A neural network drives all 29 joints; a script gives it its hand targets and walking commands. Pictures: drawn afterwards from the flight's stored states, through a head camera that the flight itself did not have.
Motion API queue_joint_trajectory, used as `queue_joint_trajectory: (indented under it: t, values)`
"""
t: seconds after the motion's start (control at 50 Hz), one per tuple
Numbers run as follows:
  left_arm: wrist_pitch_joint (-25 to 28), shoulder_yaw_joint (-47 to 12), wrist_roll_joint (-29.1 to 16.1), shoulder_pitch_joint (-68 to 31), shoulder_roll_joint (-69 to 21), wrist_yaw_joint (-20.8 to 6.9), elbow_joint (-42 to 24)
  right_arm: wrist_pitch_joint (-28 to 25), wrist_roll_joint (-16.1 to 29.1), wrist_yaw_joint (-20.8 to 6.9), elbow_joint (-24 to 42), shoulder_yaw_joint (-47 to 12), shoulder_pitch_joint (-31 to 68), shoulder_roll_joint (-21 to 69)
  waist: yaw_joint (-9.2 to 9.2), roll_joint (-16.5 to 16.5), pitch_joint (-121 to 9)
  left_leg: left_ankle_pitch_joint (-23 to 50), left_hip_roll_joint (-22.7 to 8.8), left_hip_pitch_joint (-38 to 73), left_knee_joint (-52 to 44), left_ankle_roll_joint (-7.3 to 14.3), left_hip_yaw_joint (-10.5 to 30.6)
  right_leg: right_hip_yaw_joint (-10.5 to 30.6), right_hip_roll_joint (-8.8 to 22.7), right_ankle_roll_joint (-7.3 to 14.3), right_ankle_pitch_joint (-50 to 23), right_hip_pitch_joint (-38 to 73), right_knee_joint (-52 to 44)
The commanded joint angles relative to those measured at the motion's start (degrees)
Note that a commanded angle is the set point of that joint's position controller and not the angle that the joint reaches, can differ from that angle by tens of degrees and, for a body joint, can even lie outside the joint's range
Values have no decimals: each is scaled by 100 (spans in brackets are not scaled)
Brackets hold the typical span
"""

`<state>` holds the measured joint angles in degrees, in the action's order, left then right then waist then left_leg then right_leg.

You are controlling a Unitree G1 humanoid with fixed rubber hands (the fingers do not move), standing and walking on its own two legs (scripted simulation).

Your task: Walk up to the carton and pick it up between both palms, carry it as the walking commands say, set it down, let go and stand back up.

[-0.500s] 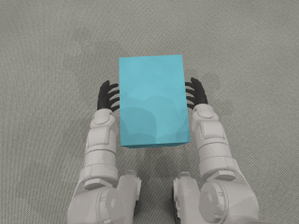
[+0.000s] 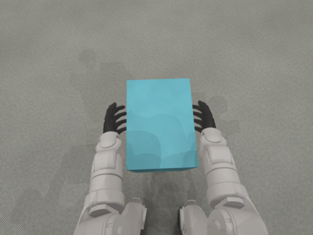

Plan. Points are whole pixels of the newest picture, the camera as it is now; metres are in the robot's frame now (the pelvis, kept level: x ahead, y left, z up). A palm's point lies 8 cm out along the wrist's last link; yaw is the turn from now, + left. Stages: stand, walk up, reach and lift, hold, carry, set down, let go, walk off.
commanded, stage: reach and lift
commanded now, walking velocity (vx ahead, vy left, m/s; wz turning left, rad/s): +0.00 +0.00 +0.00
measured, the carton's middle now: (159, 131) +0.41 +0.03 -0.10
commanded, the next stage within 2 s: none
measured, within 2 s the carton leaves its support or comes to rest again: neither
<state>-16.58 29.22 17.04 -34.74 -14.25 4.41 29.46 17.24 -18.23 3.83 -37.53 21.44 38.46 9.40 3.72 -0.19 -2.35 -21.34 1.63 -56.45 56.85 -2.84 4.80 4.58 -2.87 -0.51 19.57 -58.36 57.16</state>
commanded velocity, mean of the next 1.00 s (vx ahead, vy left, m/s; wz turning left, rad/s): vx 0.00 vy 0.00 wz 0.00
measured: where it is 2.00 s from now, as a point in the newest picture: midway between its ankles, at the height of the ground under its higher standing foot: outside the picture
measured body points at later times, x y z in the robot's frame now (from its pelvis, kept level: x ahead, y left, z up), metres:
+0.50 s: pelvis +0.02 +0.00 +0.05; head +0.11 +0.00 +0.49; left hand +0.37 +0.16 +0.03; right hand +0.39 -0.09 +0.02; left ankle +0.05 +0.15 -0.66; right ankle +0.07 -0.12 -0.66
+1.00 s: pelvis +0.03 +0.00 +0.07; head +0.03 -0.01 +0.52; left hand +0.35 +0.16 +0.10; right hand +0.37 -0.09 +0.09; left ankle +0.05 +0.15 -0.66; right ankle +0.07 -0.12 -0.66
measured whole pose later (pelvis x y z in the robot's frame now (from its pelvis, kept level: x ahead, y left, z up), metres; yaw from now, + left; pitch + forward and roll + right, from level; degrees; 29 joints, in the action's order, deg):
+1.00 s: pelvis +0.03 +0.00 +0.07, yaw +0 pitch -2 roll +0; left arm -32.8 19.9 17.4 -25.4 -12.2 3.8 26.7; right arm 32.4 -18.3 4.8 -29.5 16.1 24.8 11.9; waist 5.0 1.0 -0.1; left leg -12.2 0.2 -12.4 26.0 -2.4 5.8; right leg 4.2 -1.8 0.2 11.4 -14.2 27.1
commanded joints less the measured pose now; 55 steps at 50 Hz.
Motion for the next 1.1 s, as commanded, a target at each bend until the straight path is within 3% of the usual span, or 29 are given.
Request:
queue_joint_trajectory:
  t: [0.0, 0.54, 1.08]
  values:
    - [-27, -3533, -671, -3247, -5800, -1311, 739, -254, 648, -1170, -232, -3056, 3238, 6019, 72, -162, -3910, 1416, 744, 1918, -797, 106, -328, -92, -611, 38, -1133, 2595, -924]
    - [-507, -3808, -797, -2012, -6209, -1326, 525, 176, 844, -1376, 291, -3379, 2355, 6070, 144, -49, -3001, 2237, 502, 3955, -2569, 102, -154, -19, -429, 63, -1655, 4298, -2569]
    - [-2023, -4100, -1341, -1844, -6213, -1330, -87, 1601, 1473, -1376, 1220, -3747, 2349, 6296, 99, 47, -1567, 2048, 349, 5282, -3461, 151, -107, -61, -198, 28, -1480, 5662, -3516]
